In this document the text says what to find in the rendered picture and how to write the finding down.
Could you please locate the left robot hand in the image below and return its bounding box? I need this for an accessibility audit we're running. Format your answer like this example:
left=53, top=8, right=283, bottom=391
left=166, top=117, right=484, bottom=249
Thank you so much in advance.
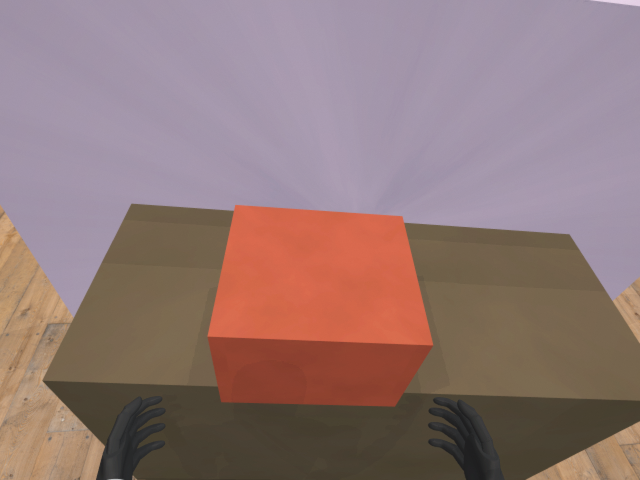
left=96, top=396, right=166, bottom=480

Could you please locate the pedestal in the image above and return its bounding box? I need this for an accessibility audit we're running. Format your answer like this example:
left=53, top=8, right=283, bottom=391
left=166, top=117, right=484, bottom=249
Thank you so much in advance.
left=42, top=204, right=640, bottom=480

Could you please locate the right robot hand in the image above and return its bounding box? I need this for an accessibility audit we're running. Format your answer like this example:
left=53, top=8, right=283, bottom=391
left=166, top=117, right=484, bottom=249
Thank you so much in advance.
left=428, top=397, right=505, bottom=480

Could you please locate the carton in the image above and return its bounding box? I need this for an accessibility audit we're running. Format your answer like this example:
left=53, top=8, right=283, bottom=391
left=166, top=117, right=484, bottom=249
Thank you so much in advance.
left=207, top=205, right=433, bottom=407

